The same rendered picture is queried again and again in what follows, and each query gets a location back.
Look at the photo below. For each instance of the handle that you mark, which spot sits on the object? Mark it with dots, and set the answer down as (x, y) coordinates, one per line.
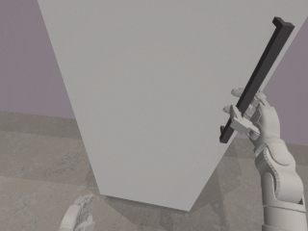
(277, 41)

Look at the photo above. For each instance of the left robot hand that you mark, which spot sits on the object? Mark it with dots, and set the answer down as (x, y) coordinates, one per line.
(73, 218)

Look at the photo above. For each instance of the robot right forearm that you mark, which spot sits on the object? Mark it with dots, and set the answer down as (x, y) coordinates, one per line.
(282, 188)

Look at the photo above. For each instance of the fridge door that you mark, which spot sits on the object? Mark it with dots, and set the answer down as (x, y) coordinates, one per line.
(147, 81)

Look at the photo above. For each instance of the right robot hand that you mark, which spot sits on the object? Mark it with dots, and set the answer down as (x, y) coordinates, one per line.
(262, 124)

